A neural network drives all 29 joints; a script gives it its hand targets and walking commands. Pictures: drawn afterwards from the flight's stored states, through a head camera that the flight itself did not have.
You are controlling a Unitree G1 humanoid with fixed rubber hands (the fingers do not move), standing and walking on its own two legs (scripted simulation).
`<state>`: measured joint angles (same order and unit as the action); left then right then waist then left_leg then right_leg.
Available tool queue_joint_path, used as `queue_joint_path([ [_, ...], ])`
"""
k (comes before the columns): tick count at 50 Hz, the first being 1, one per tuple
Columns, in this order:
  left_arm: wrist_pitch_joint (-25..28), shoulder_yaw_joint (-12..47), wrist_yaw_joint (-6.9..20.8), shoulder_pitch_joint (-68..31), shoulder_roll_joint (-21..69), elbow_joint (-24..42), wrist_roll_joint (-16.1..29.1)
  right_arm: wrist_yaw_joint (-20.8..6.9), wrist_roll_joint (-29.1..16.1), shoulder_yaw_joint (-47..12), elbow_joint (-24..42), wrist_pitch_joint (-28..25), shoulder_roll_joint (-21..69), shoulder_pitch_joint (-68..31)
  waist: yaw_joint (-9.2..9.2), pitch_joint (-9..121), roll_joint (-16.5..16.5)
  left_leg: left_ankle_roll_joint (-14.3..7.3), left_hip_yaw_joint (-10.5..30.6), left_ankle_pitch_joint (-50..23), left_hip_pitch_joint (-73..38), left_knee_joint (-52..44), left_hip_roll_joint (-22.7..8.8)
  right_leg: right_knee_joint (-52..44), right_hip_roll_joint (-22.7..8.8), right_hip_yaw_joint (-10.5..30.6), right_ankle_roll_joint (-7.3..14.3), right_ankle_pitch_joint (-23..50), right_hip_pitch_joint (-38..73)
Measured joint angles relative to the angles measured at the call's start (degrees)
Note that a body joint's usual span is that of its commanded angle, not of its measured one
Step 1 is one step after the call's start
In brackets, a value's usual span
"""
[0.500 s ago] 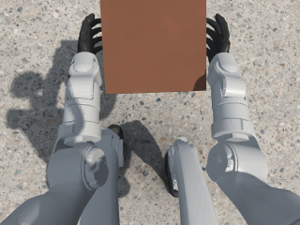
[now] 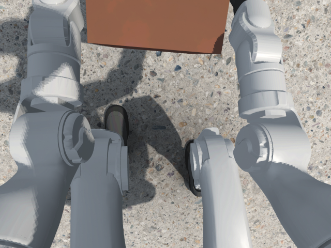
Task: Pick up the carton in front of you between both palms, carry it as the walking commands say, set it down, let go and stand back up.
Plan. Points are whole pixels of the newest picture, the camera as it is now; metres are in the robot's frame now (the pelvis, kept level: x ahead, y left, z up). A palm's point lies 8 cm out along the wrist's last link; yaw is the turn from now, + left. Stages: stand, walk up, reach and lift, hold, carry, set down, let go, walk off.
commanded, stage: set down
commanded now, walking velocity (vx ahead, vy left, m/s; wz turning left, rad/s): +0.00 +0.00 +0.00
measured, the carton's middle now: out of the picture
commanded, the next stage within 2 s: none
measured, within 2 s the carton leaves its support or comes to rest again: rests again in 0.66 s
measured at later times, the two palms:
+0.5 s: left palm out of the picture +0.54 +0.22 -0.19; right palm (234, 20) +0.54 -0.09 -0.21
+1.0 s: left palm out of the picture +0.54 +0.21 -0.21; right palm (237, 19) +0.54 -0.10 -0.22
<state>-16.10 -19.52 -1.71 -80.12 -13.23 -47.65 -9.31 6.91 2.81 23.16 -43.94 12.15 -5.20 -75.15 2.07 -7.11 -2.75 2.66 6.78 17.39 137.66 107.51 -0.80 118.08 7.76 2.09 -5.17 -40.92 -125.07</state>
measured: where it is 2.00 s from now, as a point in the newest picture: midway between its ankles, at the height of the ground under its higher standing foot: (157, 162)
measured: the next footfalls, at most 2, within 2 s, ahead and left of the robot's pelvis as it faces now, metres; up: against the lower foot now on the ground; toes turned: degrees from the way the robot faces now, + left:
none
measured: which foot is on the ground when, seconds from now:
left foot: down 0.00-1.00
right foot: down 0.00-1.00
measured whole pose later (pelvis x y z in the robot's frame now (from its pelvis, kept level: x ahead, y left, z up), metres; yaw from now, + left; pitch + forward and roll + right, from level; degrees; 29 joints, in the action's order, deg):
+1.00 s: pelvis +0.00 +0.00 -0.04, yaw -1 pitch +40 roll -3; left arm -9.1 -20.2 2.2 -87.6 -20.3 -65.1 -6.2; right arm 3.8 2.0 17.6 -54.5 9.6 -9.0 -82.0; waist 2.5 -19.4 -0.7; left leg 2.4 6.6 20.0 136.7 116.6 -3.3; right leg 127.2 11.1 3.3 -6.0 -43.0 -124.4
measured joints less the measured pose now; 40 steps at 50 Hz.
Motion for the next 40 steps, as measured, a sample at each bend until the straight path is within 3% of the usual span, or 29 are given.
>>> queue_joint_path([
  [5,1.3,-1.2,1.5,-0.7,-2.5,-4.5,0.9,0.8,1.1,-0.9,-2.6,1.4,0.6,-2.5,0.38,-2.8,1.5,-0.3,-0.1,0.8,0.5,2.7,-0.8,2.4,1.0,0.4,-0.4,-0.6,-0.4],
  [14,2.8,0.0,0.4,-4.2,-3.0,-7.3,3.5,2.2,-4.2,-6.2,-2.4,1.1,-3.1,-3.4,0.81,-6.5,2.2,-0.2,-0.5,1.8,0.5,5.9,-1.8,6.1,2.4,1.2,-0.7,-1.5,-0.9],
  [23,3.2,-2.1,2.5,-4.3,-4.1,-10.6,1.0,1.4,-2.6,-6.5,-5.5,0.4,-2.1,-3.1,1.72,-6.5,1.4,0.5,0.2,1.6,0.7,6.0,-2.5,6.5,3.3,0.7,0.0,-0.4,-2.2],
  [30,4.5,-0.6,3.0,-5.3,-5.9,-13.1,3.4,1.4,-2.3,-6.9,-5.6,-0.3,-1.7,-3.2,1.1,-9.4,1.7,0.3,-0.2,1.3,-0.5,6.5,-2.3,7.3,3.1,1.0,-0.1,-0.5,-0.9],
  [40,6.1,0.6,2.7,-6.7,-6.9,-15.9,4.0,-2.0,-1.7,-6.3,-8.9,-1.3,-3.6,-6.3,0.1,-11.7,2.6,-0.3,-0.5,2.4,-0.7,8.4,-2.2,8.6,3.0,1.4,-0.8,-2.1,0.3],
])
